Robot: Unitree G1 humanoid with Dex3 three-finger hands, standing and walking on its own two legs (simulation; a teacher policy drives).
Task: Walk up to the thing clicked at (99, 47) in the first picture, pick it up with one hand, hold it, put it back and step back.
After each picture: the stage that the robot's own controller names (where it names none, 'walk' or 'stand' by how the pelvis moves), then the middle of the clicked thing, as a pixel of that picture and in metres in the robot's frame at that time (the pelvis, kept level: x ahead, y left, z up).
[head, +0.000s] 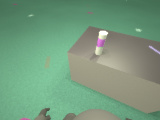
stand; (100, 44) +0.73 -0.08 +0.01
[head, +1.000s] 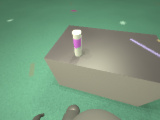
walk; (77, 44) +0.63 +0.16 +0.04
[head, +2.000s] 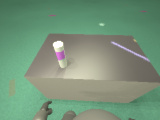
stand; (61, 56) +0.51 +0.25 +0.02
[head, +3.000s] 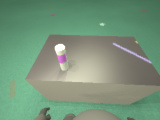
stand; (62, 59) +0.48 +0.24 +0.01
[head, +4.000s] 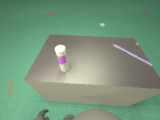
stand; (62, 60) +0.47 +0.23 +0.00
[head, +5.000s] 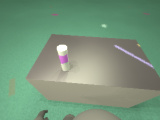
stand; (64, 59) +0.48 +0.22 +0.00
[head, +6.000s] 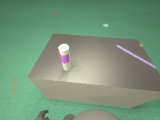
stand; (65, 59) +0.48 +0.21 +0.00
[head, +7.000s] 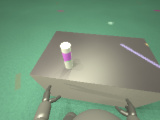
rise first; (67, 57) +0.49 +0.20 +0.01
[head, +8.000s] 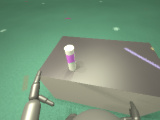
go down; (71, 59) +0.50 +0.20 +0.01
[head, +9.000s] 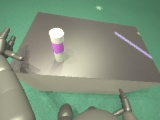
go down; (58, 48) +0.48 +0.19 +0.06
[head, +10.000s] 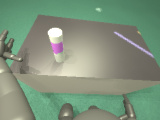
approach; (58, 48) +0.49 +0.19 +0.07
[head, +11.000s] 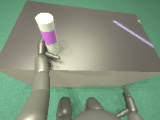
close in; (50, 38) +0.51 +0.20 +0.10
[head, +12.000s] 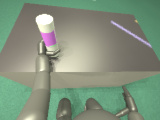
lift; (50, 40) +0.50 +0.19 +0.10
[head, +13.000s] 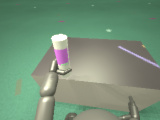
lift; (63, 58) +0.34 +0.16 +0.20
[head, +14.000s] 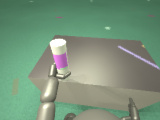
hold; (62, 62) +0.32 +0.17 +0.17
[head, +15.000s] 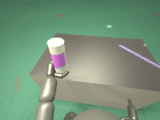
hold; (59, 61) +0.32 +0.18 +0.17
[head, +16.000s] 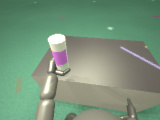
hold; (61, 59) +0.32 +0.17 +0.20
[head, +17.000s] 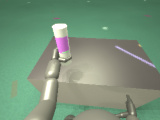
crouch; (63, 47) +0.42 +0.16 +0.21
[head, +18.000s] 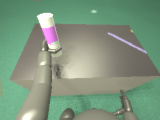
lower; (52, 38) +0.51 +0.19 +0.16
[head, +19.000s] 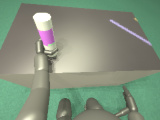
lower; (48, 39) +0.51 +0.20 +0.10
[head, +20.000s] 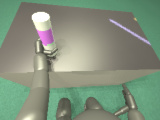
lower; (47, 38) +0.51 +0.20 +0.10
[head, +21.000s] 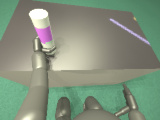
lower; (46, 36) +0.52 +0.21 +0.11
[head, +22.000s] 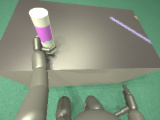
lower; (45, 35) +0.52 +0.21 +0.11
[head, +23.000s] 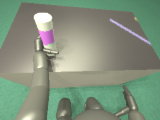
open; (48, 38) +0.51 +0.20 +0.10
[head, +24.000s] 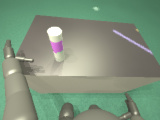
sink last; (57, 47) +0.49 +0.19 +0.08
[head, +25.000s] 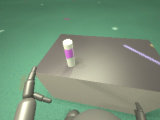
stand; (69, 54) +0.52 +0.21 +0.06
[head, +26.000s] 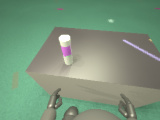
stand; (67, 51) +0.50 +0.20 +0.07
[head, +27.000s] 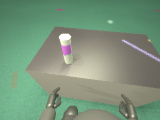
stand; (67, 50) +0.51 +0.20 +0.07
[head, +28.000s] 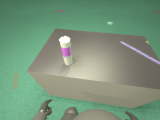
stand; (66, 52) +0.50 +0.20 +0.05
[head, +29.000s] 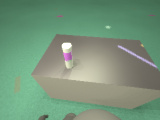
stand; (68, 57) +0.52 +0.20 +0.01
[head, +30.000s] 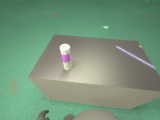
stand; (66, 58) +0.50 +0.21 +0.00
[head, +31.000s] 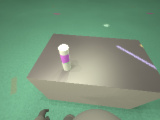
stand; (65, 59) +0.48 +0.21 +0.00
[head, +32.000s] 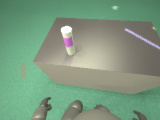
walk; (69, 42) +0.57 +0.20 +0.02
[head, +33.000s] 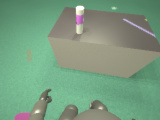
walk; (79, 21) +0.88 +0.14 +0.04
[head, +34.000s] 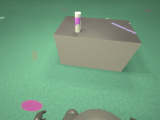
stand; (77, 22) +1.15 +0.22 +0.03
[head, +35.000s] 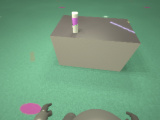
stand; (75, 23) +1.10 +0.22 +0.01
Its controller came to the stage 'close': yes
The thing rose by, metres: 0.21
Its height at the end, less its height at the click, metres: +0.00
